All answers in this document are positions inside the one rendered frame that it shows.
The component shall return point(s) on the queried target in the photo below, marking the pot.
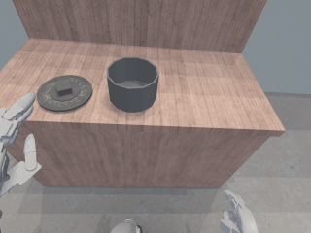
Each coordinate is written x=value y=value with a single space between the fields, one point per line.
x=132 y=83

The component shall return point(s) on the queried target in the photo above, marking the lid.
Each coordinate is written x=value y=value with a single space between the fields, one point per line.
x=48 y=97

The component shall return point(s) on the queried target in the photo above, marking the left robot shin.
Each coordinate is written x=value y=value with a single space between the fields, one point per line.
x=129 y=220

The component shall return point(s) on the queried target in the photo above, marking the right robot hand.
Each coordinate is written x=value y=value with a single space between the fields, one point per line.
x=241 y=221

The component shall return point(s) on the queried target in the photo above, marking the left robot hand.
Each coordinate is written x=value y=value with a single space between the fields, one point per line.
x=10 y=121

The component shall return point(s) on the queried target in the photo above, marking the left robot thigh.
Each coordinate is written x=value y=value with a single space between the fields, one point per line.
x=126 y=227

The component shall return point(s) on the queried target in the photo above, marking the table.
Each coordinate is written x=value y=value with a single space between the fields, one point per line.
x=209 y=116

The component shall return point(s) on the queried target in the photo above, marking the knob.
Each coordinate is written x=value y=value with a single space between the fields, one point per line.
x=63 y=87

